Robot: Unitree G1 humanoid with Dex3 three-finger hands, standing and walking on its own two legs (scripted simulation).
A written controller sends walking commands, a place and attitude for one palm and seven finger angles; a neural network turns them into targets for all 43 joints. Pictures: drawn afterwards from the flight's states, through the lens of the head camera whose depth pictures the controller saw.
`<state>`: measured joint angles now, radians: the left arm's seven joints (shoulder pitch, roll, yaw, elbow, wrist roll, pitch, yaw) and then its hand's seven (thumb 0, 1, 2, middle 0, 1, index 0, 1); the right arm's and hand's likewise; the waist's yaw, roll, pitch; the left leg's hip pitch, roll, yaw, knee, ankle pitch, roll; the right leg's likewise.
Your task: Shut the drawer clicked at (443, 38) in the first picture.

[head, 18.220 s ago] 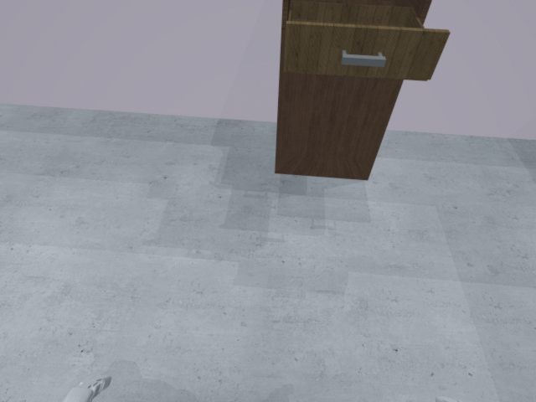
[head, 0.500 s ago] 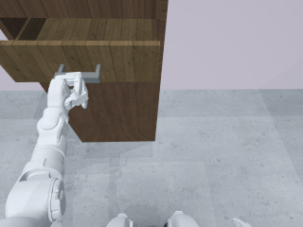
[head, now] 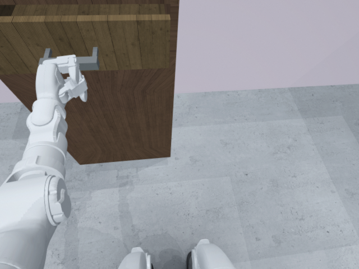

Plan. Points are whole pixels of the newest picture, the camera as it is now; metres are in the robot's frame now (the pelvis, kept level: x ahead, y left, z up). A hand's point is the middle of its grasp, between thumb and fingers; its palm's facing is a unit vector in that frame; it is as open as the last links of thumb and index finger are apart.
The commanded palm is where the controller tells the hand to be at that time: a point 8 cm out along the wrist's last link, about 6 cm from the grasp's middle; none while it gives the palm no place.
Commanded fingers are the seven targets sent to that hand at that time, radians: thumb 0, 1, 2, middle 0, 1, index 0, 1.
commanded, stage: push the drawer shut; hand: left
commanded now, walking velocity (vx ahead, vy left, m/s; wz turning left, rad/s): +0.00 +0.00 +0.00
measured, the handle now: (71, 57) +0.58 +0.20 +0.09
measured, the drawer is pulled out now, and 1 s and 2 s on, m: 0.05 0.00 0.00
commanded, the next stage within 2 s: pull the fist back off the drawer in 0.68 s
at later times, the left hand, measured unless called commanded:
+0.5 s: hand (82, 64) +0.56 +0.18 +0.09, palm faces +0.03 -1.00 -0.02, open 3.1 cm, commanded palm +0.55 +0.22 +0.09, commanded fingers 0.00 0.90 0.90 -1.40 -1.60 -1.40 -1.60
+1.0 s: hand (79, 63) +0.56 +0.18 +0.09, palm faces +0.03 -1.00 -0.03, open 3.0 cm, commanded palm +0.56 +0.21 +0.09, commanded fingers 0.00 0.90 0.90 -1.40 -1.60 -1.40 -1.60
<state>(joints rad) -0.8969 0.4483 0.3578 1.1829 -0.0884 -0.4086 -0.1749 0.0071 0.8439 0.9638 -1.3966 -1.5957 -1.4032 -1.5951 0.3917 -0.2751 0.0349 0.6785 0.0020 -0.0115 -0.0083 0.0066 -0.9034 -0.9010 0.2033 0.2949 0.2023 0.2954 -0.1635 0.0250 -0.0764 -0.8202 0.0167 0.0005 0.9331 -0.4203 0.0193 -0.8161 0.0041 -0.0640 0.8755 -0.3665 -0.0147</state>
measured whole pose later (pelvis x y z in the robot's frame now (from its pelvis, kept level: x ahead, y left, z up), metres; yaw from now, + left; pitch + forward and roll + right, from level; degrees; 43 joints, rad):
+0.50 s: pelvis +0.01 +0.01 +0.00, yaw -1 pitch +22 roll -3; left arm -1.07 0.56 0.41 1.30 -0.02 -0.37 -0.18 0.02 0.78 0.95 -1.40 -1.60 -1.40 -1.60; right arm 0.43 -0.27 0.05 0.66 -0.03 0.03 0.01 0.00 -0.90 -0.90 0.20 0.29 0.20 0.30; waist -0.23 0.03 -0.08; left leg -0.91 0.03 -0.01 0.97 -0.44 0.03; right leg -0.89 0.01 -0.07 0.87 -0.37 -0.01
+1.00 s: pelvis -0.01 +0.01 -0.02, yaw +1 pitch +24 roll -4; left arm -1.21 0.62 0.34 1.37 -0.01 -0.33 -0.15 0.00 0.67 0.98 -1.40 -1.60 -1.40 -1.60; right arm 0.45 -0.28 0.07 0.66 -0.05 0.00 0.00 0.00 -0.90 -0.90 0.20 0.29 0.20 0.30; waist -0.26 0.03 -0.07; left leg -1.02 0.02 -0.05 1.02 -0.42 0.03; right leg -0.97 0.00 -0.11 0.91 -0.35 -0.01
